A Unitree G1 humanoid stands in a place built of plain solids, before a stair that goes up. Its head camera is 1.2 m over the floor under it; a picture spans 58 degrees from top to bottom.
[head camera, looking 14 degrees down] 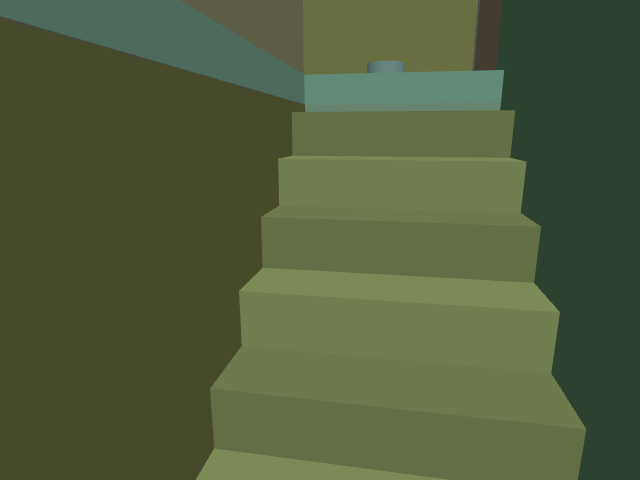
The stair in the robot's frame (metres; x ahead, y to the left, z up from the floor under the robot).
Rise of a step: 0.18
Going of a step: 0.24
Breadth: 0.91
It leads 10 degrees to the right of straight ahead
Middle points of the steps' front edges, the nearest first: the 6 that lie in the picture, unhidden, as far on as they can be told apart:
0.92 -0.16 0.55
1.16 -0.20 0.73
1.39 -0.24 0.92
1.62 -0.28 1.10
1.85 -0.32 1.29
2.12 -0.37 1.47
